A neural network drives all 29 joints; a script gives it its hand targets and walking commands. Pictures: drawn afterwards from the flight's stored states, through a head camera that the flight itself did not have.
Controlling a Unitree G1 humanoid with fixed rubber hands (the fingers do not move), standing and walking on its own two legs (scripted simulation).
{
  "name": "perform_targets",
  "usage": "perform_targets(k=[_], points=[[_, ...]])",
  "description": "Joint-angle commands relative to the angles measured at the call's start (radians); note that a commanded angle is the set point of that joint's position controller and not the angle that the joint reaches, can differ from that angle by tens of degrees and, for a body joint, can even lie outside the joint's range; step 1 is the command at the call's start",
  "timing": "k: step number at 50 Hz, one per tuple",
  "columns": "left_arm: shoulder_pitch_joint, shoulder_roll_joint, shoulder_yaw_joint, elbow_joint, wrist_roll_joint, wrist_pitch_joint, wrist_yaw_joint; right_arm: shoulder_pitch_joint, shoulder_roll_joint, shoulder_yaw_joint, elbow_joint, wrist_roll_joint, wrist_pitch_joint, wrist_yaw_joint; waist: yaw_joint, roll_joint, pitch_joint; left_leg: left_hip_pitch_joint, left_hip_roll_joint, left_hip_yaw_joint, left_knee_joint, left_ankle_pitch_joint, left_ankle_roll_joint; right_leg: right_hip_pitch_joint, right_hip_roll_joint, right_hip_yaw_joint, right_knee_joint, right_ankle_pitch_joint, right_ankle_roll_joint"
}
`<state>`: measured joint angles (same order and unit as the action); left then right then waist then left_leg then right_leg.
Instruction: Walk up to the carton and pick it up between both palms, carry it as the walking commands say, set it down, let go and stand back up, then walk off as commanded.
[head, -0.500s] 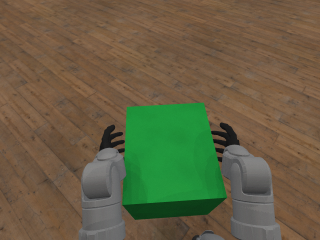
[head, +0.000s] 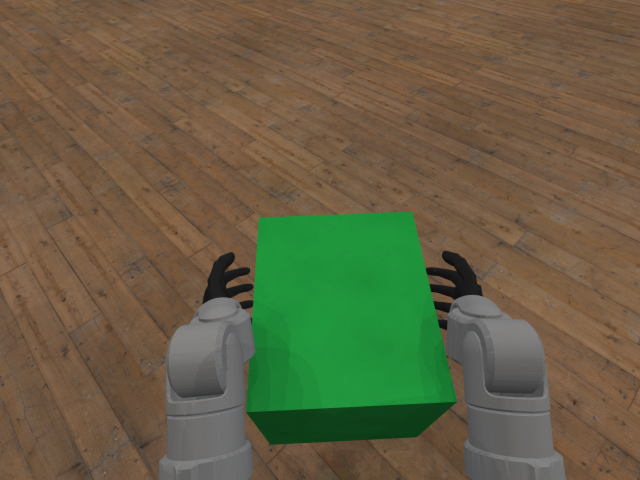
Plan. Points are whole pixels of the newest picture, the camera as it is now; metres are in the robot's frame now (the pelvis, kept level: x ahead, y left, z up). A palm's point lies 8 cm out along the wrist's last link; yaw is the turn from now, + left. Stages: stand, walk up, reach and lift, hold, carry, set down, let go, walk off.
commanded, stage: carry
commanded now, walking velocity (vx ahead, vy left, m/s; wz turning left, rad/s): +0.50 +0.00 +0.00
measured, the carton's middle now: (339, 330) +0.33 +0.01 +0.00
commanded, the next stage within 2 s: none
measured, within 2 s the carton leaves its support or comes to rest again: neither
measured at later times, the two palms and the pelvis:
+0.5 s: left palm (255, 164) +0.59 +0.13 +0.08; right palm (424, 164) +0.58 -0.14 +0.08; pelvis +0.28 +0.00 -0.01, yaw -1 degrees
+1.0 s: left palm (244, 147) +0.66 +0.16 +0.08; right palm (401, 140) +0.65 -0.11 +0.08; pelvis +0.36 +0.02 -0.02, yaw -1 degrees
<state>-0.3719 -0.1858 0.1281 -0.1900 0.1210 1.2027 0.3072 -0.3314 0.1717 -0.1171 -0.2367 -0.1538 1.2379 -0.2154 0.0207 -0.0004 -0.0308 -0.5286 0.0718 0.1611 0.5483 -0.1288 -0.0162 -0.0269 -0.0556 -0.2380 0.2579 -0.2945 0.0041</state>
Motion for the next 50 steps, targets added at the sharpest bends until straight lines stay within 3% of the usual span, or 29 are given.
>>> perform_targets(k=[1,3,4,5,6,7,8,9,11,13,16,19,21,22,23,24,25,27,29,32,33,35,38,40,44,47,50], points=[[-0.384,-1.029,-0.626,0.024,-0.431,0.036,-0.477,-0.491,1.035,0.668,-0.025,0.443,-0.01,0.348,0.017,-0.148,-0.23,0.115,-0.032,0.069,-0.107,0.061,0.001,0.146,-0.206,0.052,0.025,0.523,-0.089],[-0.392,-1.016,-0.628,0.034,-0.43,0.046,-0.478,-0.486,1.036,0.663,0.001,0.444,-0.003,0.351,-0.01,-0.104,-0.297,0.408,-0.073,0.119,-0.156,0.034,0.019,0.038,-0.145,-0.036,0.237,0.596,-0.03],[-0.392,-1.002,-0.624,0.051,-0.421,0.051,-0.482,-0.468,1.036,0.653,0.026,0.44,0.0,0.354,-0.039,-0.028,-0.364,0.645,0.023,-0.034,-0.152,-0.02,0.05,-0.147,-0.117,-0.038,0.462,0.453,0.013],[-0.411,-1.014,-0.628,0.045,-0.431,0.063,-0.484,-0.433,1.034,0.628,0.069,0.419,-0.004,0.356,-0.047,0.228,-0.444,0.825,0.276,-0.473,-0.217,-0.005,0.185,-0.411,-0.012,-0.011,0.79,0.145,0.049],[-0.424,-1.009,-0.624,0.073,-0.431,0.06,-0.485,-0.474,1.046,0.631,0.069,0.44,-0.009,0.362,-0.038,0.266,-0.404,0.859,0.364,-0.612,-0.248,0.286,0.255,-0.615,0.049,0.121,0.973,-0.189,0.031],[-0.45,-1.024,-0.632,0.059,-0.44,0.047,-0.483,-0.493,1.06,0.636,0.048,0.454,-0.014,0.365,-0.039,0.172,-0.405,0.825,0.355,-0.483,-0.197,0.52,0.246,-0.647,-0.003,0.212,1.053,-0.211,0.011],[-0.485,-1.052,-0.643,0.051,-0.459,0.038,-0.486,-0.502,1.083,0.642,0.049,0.449,-0.017,0.362,-0.042,0.094,-0.415,0.789,0.329,-0.388,-0.176,0.649,0.228,-0.635,-0.033,0.239,1.036,-0.16,0.009],[-0.513,-1.074,-0.651,0.032,-0.471,0.029,-0.484,-0.533,1.093,0.642,0.02,0.458,-0.025,0.363,-0.04,0.045,-0.391,0.729,0.303,-0.297,-0.195,0.671,0.203,-0.619,-0.058,0.245,0.961,-0.11,0.018],[-0.527,-1.086,-0.662,0.003,-0.48,0.015,-0.472,-0.564,1.094,0.642,-0.006,0.484,-0.036,0.366,-0.033,0.083,-0.379,0.707,0.252,-0.162,-0.23,0.683,0.157,-0.575,-0.057,0.205,0.733,-0.058,0.038],[-0.493,-1.087,-0.663,-0.007,-0.465,0.006,-0.454,-0.555,1.078,0.631,-0.024,0.489,-0.04,0.371,-0.028,0.127,-0.393,0.702,0.231,-0.092,-0.231,0.761,0.158,-0.521,-0.025,0.159,0.6,-0.019,0.04],[-0.447,-1.075,-0.666,-0.031,-0.45,0.007,-0.439,-0.509,1.039,0.629,-0.046,0.472,-0.036,0.374,-0.029,0.186,-0.395,0.691,0.185,0.008,-0.196,0.831,0.124,-0.444,0.016,0.104,0.4,0.124,0.03],[-0.423,-1.05,-0.673,-0.042,-0.445,0.024,-0.441,-0.45,1.008,0.628,-0.036,0.446,-0.023,0.371,-0.04,0.186,-0.39,0.674,0.153,0.044,-0.134,0.692,0.09,-0.366,0.027,0.058,0.267,0.26,0.019],[-0.392,-1.049,-0.667,-0.017,-0.445,0.038,-0.452,-0.448,0.99,0.631,-0.037,0.436,-0.015,0.366,-0.022,0.114,-0.373,0.586,0.114,0.075,-0.035,0.509,0.037,-0.205,0.019,0.036,0.081,0.474,0.011],[-0.375,-1.047,-0.655,0.004,-0.443,0.046,-0.459,-0.438,0.987,0.629,-0.031,0.429,-0.011,0.363,-0.019,0.06,-0.375,0.489,0.087,0.082,0.027,0.348,-0.001,-0.078,-0.034,0.061,0.052,0.662,0.001],[-0.361,-1.034,-0.641,0.033,-0.434,0.052,-0.464,-0.423,0.994,0.62,-0.01,0.425,-0.005,0.361,-0.017,-0.052,-0.415,0.328,0.052,0.06,0.133,0.091,-0.031,0.095,-0.184,0.193,0.175,1.096,-0.033],[-0.356,-1.03,-0.633,0.061,-0.417,0.044,-0.463,-0.469,1.009,0.647,-0.023,0.456,0.0,0.362,-0.005,-0.187,-0.479,0.193,0.002,-0.024,0.211,-0.215,-0.041,0.258,-0.316,0.346,0.249,1.367,-0.145],[-0.34,-1.031,-0.612,0.101,-0.404,0.043,-0.464,-0.486,1.003,0.652,-0.007,0.465,0.004,0.363,-0.001,-0.236,-0.5,0.133,-0.008,-0.063,0.241,-0.411,-0.03,0.287,-0.35,0.399,0.214,1.315,-0.178],[-0.364,-1.046,-0.595,0.082,-0.402,0.03,-0.467,-0.517,1.01,0.673,-0.025,0.488,-0.003,0.365,-0.006,-0.183,-0.467,0.149,0.006,-0.081,0.107,-0.419,-0.02,0.214,-0.322,0.348,0.154,1.022,-0.157],[-0.396,-1.075,-0.596,0.048,-0.403,0.017,-0.462,-0.547,1.035,0.674,-0.036,0.495,-0.011,0.368,-0.021,-0.149,-0.443,0.305,0.018,-0.047,-0.129,-0.233,-0.026,0.065,-0.249,0.234,0.141,0.731,-0.088],[-0.393,-1.074,-0.604,0.027,-0.398,0.01,-0.459,-0.542,1.053,0.668,-0.025,0.491,-0.017,0.374,-0.013,-0.07,-0.437,0.432,0.068,-0.071,-0.146,0.006,-0.019,-0.067,-0.169,0.149,0.136,0.448,-0.029],[-0.418,-1.075,-0.611,0.018,-0.41,0.01,-0.462,-0.54,1.053,0.667,-0.018,0.487,-0.02,0.371,-0.012,-0.02,-0.418,0.429,0.096,-0.081,-0.109,0.142,-0.018,-0.073,-0.143,0.134,0.16,0.477,-0.025],[-0.432,-1.062,-0.61,0.023,-0.415,0.01,-0.459,-0.537,1.045,0.667,-0.006,0.488,-0.017,0.371,-0.014,0.008,-0.431,0.46,0.111,-0.071,-0.055,0.349,-0.021,-0.079,-0.133,0.138,0.229,0.634,-0.032],[-0.405,-1.052,-0.613,0.069,-0.413,0.023,-0.462,-0.488,1.03,0.641,0.043,0.465,-0.014,0.368,-0.021,0.014,-0.451,0.466,0.096,-0.059,-0.008,0.444,-0.023,-0.081,-0.131,0.142,0.28,0.773,-0.042],[-0.41,-1.057,-0.616,0.086,-0.415,0.025,-0.465,-0.487,1.027,0.634,0.054,0.456,-0.016,0.367,-0.023,0.013,-0.438,0.459,0.093,-0.054,-0.008,0.449,-0.026,-0.09,-0.129,0.139,0.287,0.776,-0.041],[-0.446,-1.068,-0.625,0.091,-0.428,0.023,-0.468,-0.516,1.033,0.627,0.05,0.454,-0.02,0.366,-0.028,0.012,-0.4,0.491,0.12,-0.056,-0.02,0.543,-0.017,-0.154,-0.094,0.115,0.299,0.623,-0.025],[-0.46,-1.068,-0.62,0.105,-0.432,0.025,-0.469,-0.522,1.033,0.617,0.056,0.456,-0.021,0.366,-0.033,0.061,-0.368,0.52,0.179,-0.076,0.006,0.709,0.002,-0.232,-0.063,0.099,0.333,0.451,-0.011],[-0.479,-1.068,-0.619,0.106,-0.435,0.024,-0.467,-0.522,1.034,0.604,0.063,0.458,-0.023,0.369,-0.038,0.119,-0.338,0.536,0.223,-0.1,0.021,0.792,0.026,-0.3,-0.04,0.094,0.359,0.312,-0.004]])
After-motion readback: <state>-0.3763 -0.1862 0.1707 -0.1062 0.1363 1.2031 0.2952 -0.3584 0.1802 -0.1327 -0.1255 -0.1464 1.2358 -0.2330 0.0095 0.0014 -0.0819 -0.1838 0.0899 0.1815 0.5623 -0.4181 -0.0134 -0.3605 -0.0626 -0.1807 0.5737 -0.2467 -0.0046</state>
